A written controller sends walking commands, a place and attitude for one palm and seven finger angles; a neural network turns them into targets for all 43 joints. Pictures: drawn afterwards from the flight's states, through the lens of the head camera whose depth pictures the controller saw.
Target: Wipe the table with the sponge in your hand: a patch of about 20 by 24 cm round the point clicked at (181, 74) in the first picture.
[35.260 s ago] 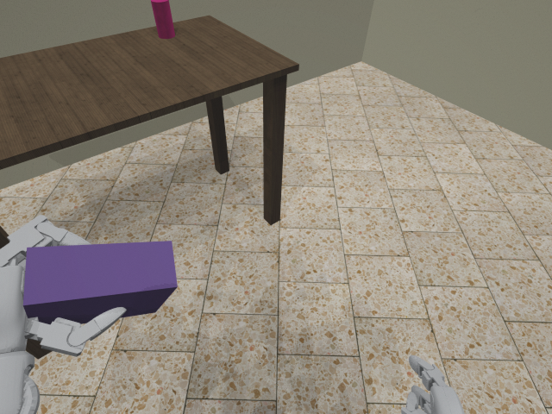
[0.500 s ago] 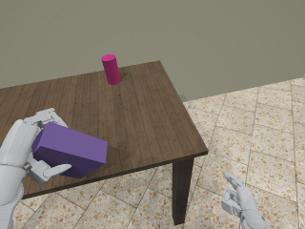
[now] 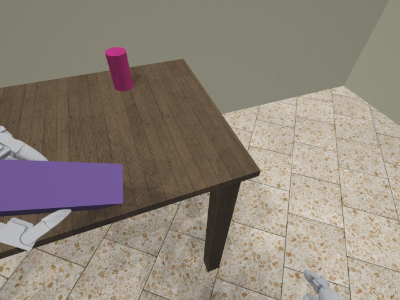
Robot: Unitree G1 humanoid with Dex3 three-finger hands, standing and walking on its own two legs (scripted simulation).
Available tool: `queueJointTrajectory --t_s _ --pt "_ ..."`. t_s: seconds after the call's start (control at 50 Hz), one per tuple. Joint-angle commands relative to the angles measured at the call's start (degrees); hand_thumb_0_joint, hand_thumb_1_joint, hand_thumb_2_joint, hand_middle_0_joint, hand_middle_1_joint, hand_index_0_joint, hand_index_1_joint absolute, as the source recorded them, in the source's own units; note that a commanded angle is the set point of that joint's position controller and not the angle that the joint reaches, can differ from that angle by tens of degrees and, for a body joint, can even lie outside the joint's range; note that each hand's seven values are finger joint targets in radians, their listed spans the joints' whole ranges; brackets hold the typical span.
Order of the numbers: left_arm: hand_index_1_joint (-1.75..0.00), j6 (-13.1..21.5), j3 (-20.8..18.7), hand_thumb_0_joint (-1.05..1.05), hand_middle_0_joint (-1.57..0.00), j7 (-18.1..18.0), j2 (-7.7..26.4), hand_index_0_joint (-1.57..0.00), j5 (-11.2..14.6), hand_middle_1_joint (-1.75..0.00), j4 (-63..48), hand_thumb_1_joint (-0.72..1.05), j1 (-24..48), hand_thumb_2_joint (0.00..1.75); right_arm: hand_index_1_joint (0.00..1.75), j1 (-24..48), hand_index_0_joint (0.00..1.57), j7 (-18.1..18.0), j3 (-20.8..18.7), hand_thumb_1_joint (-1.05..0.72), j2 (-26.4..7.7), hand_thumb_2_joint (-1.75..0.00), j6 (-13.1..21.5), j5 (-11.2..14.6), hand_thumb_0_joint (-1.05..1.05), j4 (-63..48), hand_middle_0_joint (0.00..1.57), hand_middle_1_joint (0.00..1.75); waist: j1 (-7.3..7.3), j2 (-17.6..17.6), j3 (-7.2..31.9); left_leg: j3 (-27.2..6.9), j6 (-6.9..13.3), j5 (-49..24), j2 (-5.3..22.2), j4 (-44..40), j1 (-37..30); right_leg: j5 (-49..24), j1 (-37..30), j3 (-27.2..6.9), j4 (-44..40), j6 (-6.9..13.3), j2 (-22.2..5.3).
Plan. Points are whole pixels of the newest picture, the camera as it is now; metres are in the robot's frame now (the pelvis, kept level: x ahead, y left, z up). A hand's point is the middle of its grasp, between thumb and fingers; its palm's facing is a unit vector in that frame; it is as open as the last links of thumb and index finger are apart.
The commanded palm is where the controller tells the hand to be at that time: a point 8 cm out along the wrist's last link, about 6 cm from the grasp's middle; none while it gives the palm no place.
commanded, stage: step back with the hand held close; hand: left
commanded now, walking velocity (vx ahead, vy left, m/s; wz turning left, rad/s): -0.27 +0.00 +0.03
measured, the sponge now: (78, 189) +0.23 +0.19 +0.19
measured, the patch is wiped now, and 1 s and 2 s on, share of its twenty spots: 1.00 1.00 1.00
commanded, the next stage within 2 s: stop stepping back and stand still in 0.72 s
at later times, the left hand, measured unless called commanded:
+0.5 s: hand out of the picture +0.14 +0.24 +0.23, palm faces +0.50 -0.78 -0.37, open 9.7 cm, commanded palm +0.09 +0.28 +0.24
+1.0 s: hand out of the picture -0.02 +0.24 +0.23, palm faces +0.44 -0.81 -0.40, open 9.7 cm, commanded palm -0.06 +0.29 +0.24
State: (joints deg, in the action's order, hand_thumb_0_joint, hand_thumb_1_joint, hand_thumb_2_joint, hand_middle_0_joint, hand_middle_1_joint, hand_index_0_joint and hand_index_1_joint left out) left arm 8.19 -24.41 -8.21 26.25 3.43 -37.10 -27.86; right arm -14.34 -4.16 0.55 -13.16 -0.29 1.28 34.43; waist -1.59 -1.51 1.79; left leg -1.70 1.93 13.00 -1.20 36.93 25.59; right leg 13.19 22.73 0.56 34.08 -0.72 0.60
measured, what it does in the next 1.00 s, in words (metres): walks backwards: right foot, then left foot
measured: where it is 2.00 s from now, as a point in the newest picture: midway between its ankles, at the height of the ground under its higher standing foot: outside the picture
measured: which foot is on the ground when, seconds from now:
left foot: down 0.00-0.52, up 0.54-0.72, down 0.74-1.00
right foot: down 0.00-0.32, up 0.34-0.46, down 0.48-0.74, up 0.76-0.98, down 1.00-1.00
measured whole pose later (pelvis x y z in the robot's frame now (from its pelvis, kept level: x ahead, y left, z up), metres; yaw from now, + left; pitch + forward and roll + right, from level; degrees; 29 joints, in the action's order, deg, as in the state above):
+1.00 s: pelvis -0.22 +0.01 +0.00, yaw -1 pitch +0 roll +0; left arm 6.9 -24.1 -8.3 23.8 3.4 -36.6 -25.1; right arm -14.4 -1.7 0.8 -10.4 4.1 1.3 33.6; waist 0.2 -0.2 1.5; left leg 1.3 -1.1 14.0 3.3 34.5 25.2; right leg 19.7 16.3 1.0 32.9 1.1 1.0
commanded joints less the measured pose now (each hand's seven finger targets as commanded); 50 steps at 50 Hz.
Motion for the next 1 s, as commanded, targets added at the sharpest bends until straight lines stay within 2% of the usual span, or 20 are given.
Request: queueJointTrajectory --t_s 0.0,0.06,0.1,0.16,0.24,0.28,0.32,0.38,0.44,0.5,0.52,0.58,0.66,0.68,0.72,0.78,0.82,0.92,0.94,0.98 --pt "-1.60 3.78 -7.12 0.00 -1.20 -1.57 7.72 -1.20 -0.04 -1.60 -7.95 0.10 8.82 1.30 0.30 7.41 0.20 -0.50 -2.91 -0.90 -8.21 -0.90 4.63 -0.29 0.00 -9.99 0.20 0.30 1.64 -7.55 4.85 -12.97 3.86 23.89 10.81 -19.19 14.84 2.79 -16.24 -1.75 4.11 0.61 0.38" --pt "-1.60 3.32 -5.06 0.00 -1.20 -1.07 6.89 -1.20 0.03 -1.60 -6.29 0.10 11.40 1.30 0.30 8.04 0.20 -0.37 -2.67 -0.90 -7.65 -0.90 4.46 -0.20 0.00 -9.75 0.20 0.30 1.30 -2.02 2.41 -10.18 2.94 24.41 8.10 -13.41 12.45 6.32 -9.83 -5.70 -2.78 1.93 -2.72" --pt "-1.60 2.93 -3.34 0.00 -1.20 -1.18 6.65 -1.20 0.40 -1.60 -6.05 0.10 12.72 1.30 0.30 8.28 0.20 -0.06 -2.19 -0.90 -6.46 -0.90 3.83 -0.29 0.00 -8.28 0.20 0.30 0.86 6.48 1.18 -6.89 0.69 19.01 4.97 -1.19 3.44 15.33 3.12 -14.11 -13.67 5.18 -9.82" --pt "-1.60 2.63 -1.81 0.00 -1.20 -1.39 7.15 -1.20 0.42 -1.60 -8.90 0.10 14.54 1.30 0.30 7.83 0.20 0.49 -1.48 -0.90 -5.21 -0.90 3.12 -0.64 0.00 -6.35 0.20 0.30 -0.23 10.08 4.69 -2.17 -0.99 8.64 3.34 12.43 -8.42 6.28 10.21 -16.20 -16.49 8.19 -17.76" --pt "-1.60 3.25 -5.33 0.00 -1.20 -1.40 8.77 -1.20 0.57 -1.60 -11.89 0.10 12.06 1.30 0.30 10.19 0.20 0.09 -2.02 -0.90 -6.70 -0.90 2.56 -1.08 0.00 -8.60 0.20 0.30 0.86 -3.57 3.18 -10.08 1.62 9.74 8.73 -9.28 -0.36 -1.08 1.26 -7.38 -3.78 3.08 -7.15" --pt "-1.60 4.65 -8.14 0.00 -1.20 -1.68 8.99 -1.20 0.14 -1.60 -13.18 0.10 10.27 1.30 0.30 10.18 0.20 0.12 -2.64 -0.90 -7.18 -0.90 3.14 -0.61 0.00 -10.36 0.20 0.30 1.51 -11.68 6.41 -13.26 3.75 23.20 14.06 -19.29 11.37 4.54 -10.62 -1.80 8.72 0.64 -0.91" --pt "-1.60 4.90 -8.81 0.00 -1.20 -1.47 8.74 -1.20 -0.30 -1.60 -13.27 0.10 11.02 1.30 0.30 9.39 0.20 0.15 -3.37 -0.90 -7.19 -0.90 4.21 -0.78 0.00 -11.30 0.20 0.30 1.81 -15.68 6.50 -16.06 5.76 20.24 18.15 -24.19 15.73 7.53 -13.55 -0.69 20.06 -1.04 1.87" --pt "-1.60 4.93 -6.52 0.00 -1.20 -0.86 6.14 -1.20 0.45 -1.60 -10.78 0.10 11.33 1.30 0.30 7.71 0.20 0.94 -3.41 -0.90 -6.02 -0.90 5.85 -1.09 0.00 -8.89 0.20 0.30 2.08 -9.54 7.26 -11.40 4.69 -0.74 17.00 -16.18 1.71 11.62 -5.82 -1.92 11.32 -0.27 1.00" --pt "-1.60 5.32 -3.01 0.00 -1.20 -0.02 4.46 -1.20 0.45 -1.60 -10.11 0.10 12.37 1.30 0.30 8.17 0.20 1.16 -2.25 -0.90 -5.58 -0.90 6.78 -1.22 0.00 -8.03 0.20 0.30 2.32 -7.44 7.49 -8.87 1.89 -11.50 14.17 -8.58 -5.55 -0.89 -6.07 -4.66 -6.34 1.13 -1.14" --pt "-1.60 5.38 -0.70 0.00 -1.20 -0.13 5.86 -1.20 0.50 -1.60 -9.61 0.10 14.95 1.30 0.30 8.26 0.20 0.57 -3.50 -0.90 -4.06 -0.90 5.36 0.48 0.00 -8.21 0.20 0.30 1.30 15.98 11.32 1.84 -4.00 0.93 3.69 11.70 -4.09 -41.32 -9.22 -17.60 -11.15 6.51 -16.85" --pt "-1.60 4.90 -3.68 0.00 -1.20 -0.36 8.86 -1.20 0.64 -1.60 -9.65 0.10 12.43 1.30 0.30 9.68 0.20 0.42 -3.69 -0.90 -4.38 -0.90 5.09 0.61 0.00 -8.96 0.20 0.30 2.31 16.57 11.23 -0.60 -3.62 11.96 2.02 19.02 -1.23 -44.16 -7.35 -19.01 -12.03 8.48 -19.50" --pt "-1.60 3.54 -4.98 0.00 -1.20 -0.27 8.41 -1.20 0.36 -1.60 -11.17 0.10 7.02 1.30 0.30 10.51 0.20 0.42 -1.73 -0.90 -1.81 -0.90 2.98 -0.57 0.00 -9.62 0.20 0.30 1.25 7.96 7.21 -1.72 -3.12 11.73 4.32 19.34 2.34 -42.93 -7.40 -15.23 -8.85 8.98 -19.39" --pt "-1.60 4.30 -7.04 0.00 -1.20 -1.14 9.17 -1.20 0.79 -1.60 -13.46 0.10 4.46 1.30 0.30 9.22 0.20 -0.13 -2.30 -0.90 -3.10 -0.90 1.91 -0.58 0.00 -9.75 0.20 0.30 0.77 5.45 9.12 0.82 -3.09 2.48 4.65 -3.01 -4.15 -38.25 -10.43 -11.67 -4.15 6.10 -15.13" --pt "-1.60 4.78 -7.66 0.00 -1.20 -1.34 9.85 -1.20 1.23 -1.60 -15.51 0.10 4.69 1.30 0.30 8.42 0.20 -0.23 -2.96 -0.90 -4.42 -0.90 2.20 -0.41 0.00 -9.73 0.20 0.30 0.66 3.44 10.66 -0.80 -2.21 -7.78 6.86 -10.23 -7.45 -32.91 -9.69 -9.59 -0.96 3.88 -12.26" --pt "-1.60 5.62 -9.07 0.00 -1.20 -1.29 10.03 -1.20 1.65 -1.60 -17.43 0.10 2.77 1.30 0.30 9.14 0.20 0.15 -4.63 -0.90 -7.06 -0.90 3.43 -0.13 0.00 -10.96 0.20 0.30 2.24 -14.47 11.97 -11.84 2.49 -31.70 20.08 -16.31 -15.23 3.55 0.42 -2.24 10.17 -0.97 -0.41" --pt "-1.60 5.09 -8.89 0.00 -1.20 -1.55 9.06 -1.20 1.27 -1.60 -17.84 0.10 5.37 1.30 0.30 4.54 0.20 1.44 -4.64 -0.90 -5.60 -0.90 6.63 -1.49 0.00 -7.57 0.20 0.30 1.25 -14.45 13.08 -10.36 6.24 -48.01 20.82 -13.20 -18.57 18.14 7.89 -4.42 25.09 -1.14 1.41" --pt "-1.60 4.30 -6.09 0.00 -1.20 -1.26 6.43 -1.20 1.00 -1.60 -17.62 0.10 6.64 1.30 0.30 4.14 0.20 2.21 -5.13 -0.90 -5.75 -0.90 7.92 -0.25 0.00 -7.42 0.20 0.30 1.49 -13.33 13.47 -5.67 4.94 -38.69 18.05 -12.86 -19.98 14.33 5.82 -2.45 21.55 -1.36 1.04" --pt "-1.60 1.22 -4.33 0.00 -1.20 -1.02 6.07 -1.20 0.68 -1.60 -10.29 0.10 7.70 1.30 0.30 7.87 0.20 1.64 -3.06 -0.90 -6.62 -0.90 7.49 0.11 0.00 -10.06 0.20 0.30 2.03 -10.84 4.97 -3.90 0.92 22.46 12.24 -19.84 2.84 8.96 -15.56 3.15 -2.48 0.78 2.21" --pt "-1.60 1.08 -3.22 0.00 -1.20 -0.75 5.43 -1.20 0.07 -1.60 -8.33 0.10 8.67 1.30 0.30 7.94 0.20 1.40 -2.83 -0.90 -5.97 -0.90 6.72 -0.07 0.00 -9.64 0.20 0.30 1.91 -4.76 4.02 -0.11 -0.55 23.46 7.72 -11.88 5.51 8.26 -17.59 0.85 -11.05 2.78 0.03" --pt "-1.60 1.13 -4.11 0.00 -1.20 -0.42 8.82 -1.20 0.19 -1.60 -8.50 0.10 13.48 1.30 0.30 8.21 0.20 1.39 -2.67 -0.90 -5.25 -0.90 5.74 -0.28 0.00 -8.61 0.20 0.30 1.07 15.97 1.51 2.16 -2.16 12.12 1.53 21.08 2.12 14.77 -1.54 -22.96 -27.15 11.23 -17.87"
